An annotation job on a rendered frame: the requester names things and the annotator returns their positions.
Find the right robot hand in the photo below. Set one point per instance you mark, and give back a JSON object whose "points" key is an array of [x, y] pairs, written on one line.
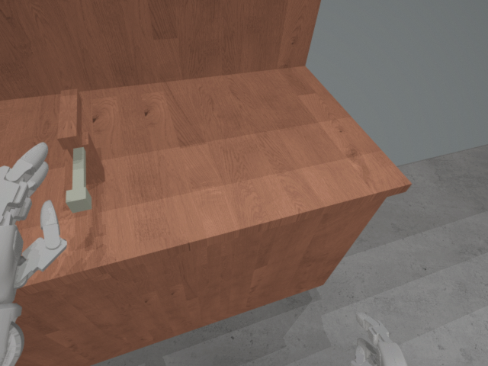
{"points": [[388, 353]]}

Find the tap lever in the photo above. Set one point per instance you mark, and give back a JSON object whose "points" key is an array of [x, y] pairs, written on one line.
{"points": [[78, 199]]}

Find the left robot hand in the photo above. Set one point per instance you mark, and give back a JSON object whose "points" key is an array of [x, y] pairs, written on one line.
{"points": [[16, 187]]}

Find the robot left forearm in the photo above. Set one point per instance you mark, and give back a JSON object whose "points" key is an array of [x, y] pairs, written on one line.
{"points": [[11, 335]]}

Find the counter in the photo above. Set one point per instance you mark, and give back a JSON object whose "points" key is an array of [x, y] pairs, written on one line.
{"points": [[223, 175]]}

